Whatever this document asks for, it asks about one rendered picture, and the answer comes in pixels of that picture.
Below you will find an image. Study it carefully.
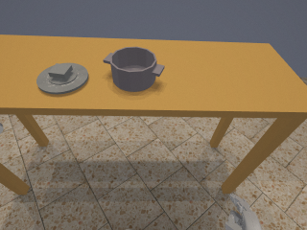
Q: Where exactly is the knob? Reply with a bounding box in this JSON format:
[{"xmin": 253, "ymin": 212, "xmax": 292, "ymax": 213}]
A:
[{"xmin": 48, "ymin": 63, "xmax": 73, "ymax": 79}]

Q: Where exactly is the table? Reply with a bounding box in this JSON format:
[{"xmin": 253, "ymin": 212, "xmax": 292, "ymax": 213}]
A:
[{"xmin": 0, "ymin": 34, "xmax": 307, "ymax": 196}]

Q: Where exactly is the lid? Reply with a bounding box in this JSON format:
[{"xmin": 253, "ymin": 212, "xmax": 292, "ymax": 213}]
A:
[{"xmin": 36, "ymin": 62, "xmax": 89, "ymax": 95}]

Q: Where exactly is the right robot hand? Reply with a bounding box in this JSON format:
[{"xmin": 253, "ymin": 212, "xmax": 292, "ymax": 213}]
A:
[{"xmin": 225, "ymin": 194, "xmax": 262, "ymax": 230}]

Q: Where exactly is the pot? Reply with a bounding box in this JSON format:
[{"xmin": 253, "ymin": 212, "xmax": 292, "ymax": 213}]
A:
[{"xmin": 103, "ymin": 46, "xmax": 165, "ymax": 92}]

